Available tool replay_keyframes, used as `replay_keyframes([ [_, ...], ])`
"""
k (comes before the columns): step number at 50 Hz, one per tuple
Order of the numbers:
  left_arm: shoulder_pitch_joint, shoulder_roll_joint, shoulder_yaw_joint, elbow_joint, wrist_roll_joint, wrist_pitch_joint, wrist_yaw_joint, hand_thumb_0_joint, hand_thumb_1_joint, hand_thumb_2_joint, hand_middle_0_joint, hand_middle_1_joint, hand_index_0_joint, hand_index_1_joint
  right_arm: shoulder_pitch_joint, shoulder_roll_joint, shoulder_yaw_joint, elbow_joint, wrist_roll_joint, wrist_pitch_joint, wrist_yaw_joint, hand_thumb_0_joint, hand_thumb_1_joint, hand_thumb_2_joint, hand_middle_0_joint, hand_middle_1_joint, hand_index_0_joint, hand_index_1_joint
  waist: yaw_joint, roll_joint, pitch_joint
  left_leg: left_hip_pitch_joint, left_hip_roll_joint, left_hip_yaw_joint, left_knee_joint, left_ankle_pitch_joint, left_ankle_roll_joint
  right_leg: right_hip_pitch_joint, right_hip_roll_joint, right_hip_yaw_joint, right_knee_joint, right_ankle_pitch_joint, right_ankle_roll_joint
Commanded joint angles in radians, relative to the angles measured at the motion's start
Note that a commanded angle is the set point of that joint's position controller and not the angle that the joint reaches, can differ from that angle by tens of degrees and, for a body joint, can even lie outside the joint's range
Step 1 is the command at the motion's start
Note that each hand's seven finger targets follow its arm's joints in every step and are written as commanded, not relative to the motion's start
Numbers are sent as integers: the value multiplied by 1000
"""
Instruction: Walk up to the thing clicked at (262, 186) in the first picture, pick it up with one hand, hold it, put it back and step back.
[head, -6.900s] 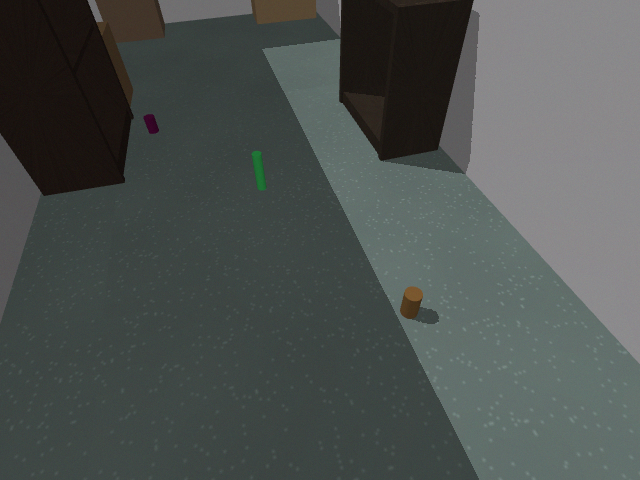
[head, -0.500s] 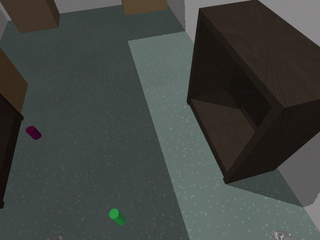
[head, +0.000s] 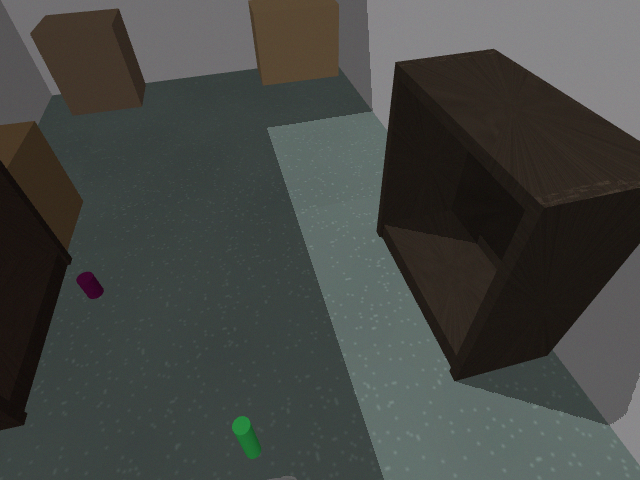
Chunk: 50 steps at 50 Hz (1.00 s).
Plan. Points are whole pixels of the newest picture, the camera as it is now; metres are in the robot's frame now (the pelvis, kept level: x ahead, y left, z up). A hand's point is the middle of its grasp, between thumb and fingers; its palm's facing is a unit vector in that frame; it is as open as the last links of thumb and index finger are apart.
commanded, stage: walk up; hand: left
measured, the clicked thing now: (247, 438) +0.38 +0.26 -0.66
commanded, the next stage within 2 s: none
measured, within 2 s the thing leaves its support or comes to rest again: neither
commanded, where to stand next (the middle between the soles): +0.13 -0.01 m, yaw +4 degrees
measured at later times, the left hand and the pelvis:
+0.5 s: hand out of the picture +0.13 +0.28 -0.16, palm faces +0.02 -0.95 -0.31, open 7.4 cm; pelvis +0.06 +0.01 +0.00, yaw +4 degrees
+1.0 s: hand out of the picture +0.10 +0.26 -0.14, palm faces +0.14 -0.83 -0.54, open 7.4 cm; pelvis +0.03 -0.03 -0.04, yaw +8 degrees
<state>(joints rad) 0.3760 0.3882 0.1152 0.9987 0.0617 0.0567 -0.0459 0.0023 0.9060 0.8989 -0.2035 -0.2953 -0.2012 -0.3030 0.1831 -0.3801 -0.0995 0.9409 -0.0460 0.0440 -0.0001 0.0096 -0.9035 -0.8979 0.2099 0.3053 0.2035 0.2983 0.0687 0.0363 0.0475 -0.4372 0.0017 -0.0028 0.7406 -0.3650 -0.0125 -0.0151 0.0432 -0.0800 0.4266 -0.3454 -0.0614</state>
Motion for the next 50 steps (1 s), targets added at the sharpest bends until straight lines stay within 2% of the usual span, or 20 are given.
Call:
replay_keyframes([
  [1, -222, 244, 43, -188, 1, -53, 16, 0, 900, 900, -200, -300, -200, -300, -10, -260, -56, -97, 55, -38, -8, 0, -900, -900, 200, 300, 200, 300, -74, -144, 304, -233, 8, -134, 349, -26, -8, -292, -366, 448, -444, -495, -160],
  [4, -202, 245, 51, -193, 1, -96, 19, 0, 900, 900, -200, -300, -200, -300, 48, -240, -47, -102, 48, -55, 23, 0, -900, -900, 200, 300, 200, 300, -104, -134, 234, -156, 2, -120, 338, 105, -7, -241, -264, 271, -379, -340, -98],
  [11, -29, 270, 54, -207, -9, -78, -7, 0, 900, 900, -200, -300, -200, -300, -17, -218, -35, -151, 24, -87, 17, 0, -900, -900, 200, 300, 200, 300, 0, -149, 147, -2, 52, 44, -78, 30, 7, -109, -265, 160, -211, -96, -130],
  [14, 3, 242, 27, -231, -23, -64, -8, 0, 900, 900, -200, -300, -200, -300, 173, -212, -50, -92, 18, -113, -25, 0, -900, -900, 200, 300, 200, 300, -82, -38, 22, 320, -25, 115, -246, 172, 25, -165, -227, 67, 154, 380, -103],
  [15, 51, 194, 10, -234, -28, -62, -6, 0, 900, 900, -200, -300, -200, -300, 292, -245, -66, -73, 16, -125, -45, 0, -900, -900, 200, 300, 200, 300, -128, 63, -77, 463, 7, 65, -311, 161, 50, -198, -166, 13, 417, 391, -61],
  [16, 107, 133, 3, -237, -28, -57, -6, 0, 900, 900, -200, -300, -200, -300, 349, -315, -80, -74, 12, -132, -53, 0, -900, -900, 200, 300, 200, 300, -128, 205, -117, 623, 188, -242, -356, 73, 120, -419, -75, -7, 598, -12, -6],
  [17, 83, 152, 11, -264, -28, -50, -5, 0, 900, 900, -200, -300, -200, -300, 354, -400, -91, -104, 10, -137, -57, 0, -900, -900, 200, 300, 200, 300, -136, 204, -145, 640, 423, -721, -439, 58, 234, -600, 24, 118, 738, -241, 24],
  [18, 1, 275, 37, -264, -24, -38, 7, 0, 900, 900, -200, -300, -200, -300, 309, -406, -98, -113, 45, -137, -59, 0, -900, -900, 200, 300, 200, 300, -142, 82, -107, 507, 484, -769, -464, 57, 298, -564, -68, 250, 793, -241, 9],
  [22, 35, 237, 31, -237, -48, -29, -4, 0, 900, 900, -200, -300, -200, -300, 182, -296, -41, -153, 41, -148, -56, 0, -900, -900, 200, 300, 200, 300, -50, 43, 72, 242, 290, -232, -403, 302, 214, -510, -114, 240, 770, -66, 24],
  [26, -31, 202, 30, -253, -40, -15, -28, 0, 900, 900, -200, -300, -200, -300, 202, -324, -45, -161, 32, -168, -54, 0, -900, -900, 200, 300, 200, 300, -59, 88, 87, 150, 262, -123, -389, 374, 223, -460, -135, 186, 611, 17, 59],
  [31, -64, 190, 6, -187, -104, -49, 48, 0, 900, 900, -200, -300, -200, -300, 17, -248, -4, -209, 25, -69, -28, 0, -900, -900, 200, 300, 200, 300, -54, 285, 49, 75, 176, 3, -170, 784, 199, -290, -70, 37, 358, 85, 93],
  [34, 6, 261, 27, -144, -74, -67, 66, 0, 900, 900, -200, -300, -200, -300, 21, -192, 6, -218, 54, -19, -21, 0, -900, -900, 200, 300, 200, 300, 0, -9, -66, -2, 69, 51, 129, 260, 98, -111, -62, 36, 118, 350, 78],
  [35, 1, 347, 47, -162, -57, -72, 70, 0, 900, 900, -200, -300, -200, -300, 62, -140, 19, -226, 66, -10, -27, 0, -900, -900, 200, 300, 200, 300, 10, -300, -87, -115, -32, 53, 357, -46, 51, -117, -262, 296, 51, 616, 5],
  [36, -70, 350, 34, -218, -48, -73, 74, 0, 900, 900, -200, -300, -200, -300, 140, -136, 20, -209, 65, 9, -36, 0, -900, -900, 200, 300, 200, 300, -44, -266, -104, -87, -63, -97, 504, -277, 41, -219, -432, 538, -22, 654, -98],
  [37, -148, 348, 30, -249, -50, -68, 76, 0, 900, 900, -200, -300, -200, -300, 172, -195, -3, -189, 68, 25, -44, 0, -900, -900, 200, 300, 200, 300, -64, -204, -105, -35, -46, -146, 603, -292, 40, -279, -465, 521, -8, 644, -185],
  [38, -189, 357, 31, -259, -47, -69, 83, 0, 900, 900, -200, -300, -200, -300, 162, -214, -15, -187, 66, 28, -49, 0, -900, -900, 200, 300, 200, 300, -71, -233, -114, -52, -32, -162, 640, -280, 38, -299, -457, 532, -3, 569, -209],
  [41, -211, 323, 38, -241, -55, -65, 105, 0, 900, 900, -200, -300, -200, -300, 179, -247, -36, -166, 57, 43, -32, 0, -900, -900, 200, 300, 200, 300, -83, -233, -127, -74, -50, -215, 711, -134, 10, -305, -357, 395, 50, 290, -142],
  [45, -70, 314, 48, -209, -52, -84, 153, 0, 900, 900, -200, -300, -200, -300, 120, -271, -49, -219, -7, 63, 7, 0, -900, -900, 200, 300, 200, 300, -29, -147, -185, -219, -49, -255, 724, -61, -6, -85, -375, 432, 75, 138, -125],
  [48, -40, 331, 63, -220, -28, -110, 153, 0, 900, 900, -200, -300, -200, -300, 93, -273, -52, -227, -9, 48, 33, 0, -900, -900, 200, 300, 200, 300, -5, -227, -193, -254, -26, -192, 547, -93, -5, -21, -373, 438, 18, -214, -138],
  [50, -129, 353, 68, -250, -4, -117, 133, 0, 900, 900, -200, -300, -200, -300, 150, -258, -44, -191, 10, 29, 56, 0, -900, -900, 200, 300, 200, 300, -45, -370, -181, -86, -17, -65, 320, -248, 11, -187, -342, 348, -29, -408, -127],
])
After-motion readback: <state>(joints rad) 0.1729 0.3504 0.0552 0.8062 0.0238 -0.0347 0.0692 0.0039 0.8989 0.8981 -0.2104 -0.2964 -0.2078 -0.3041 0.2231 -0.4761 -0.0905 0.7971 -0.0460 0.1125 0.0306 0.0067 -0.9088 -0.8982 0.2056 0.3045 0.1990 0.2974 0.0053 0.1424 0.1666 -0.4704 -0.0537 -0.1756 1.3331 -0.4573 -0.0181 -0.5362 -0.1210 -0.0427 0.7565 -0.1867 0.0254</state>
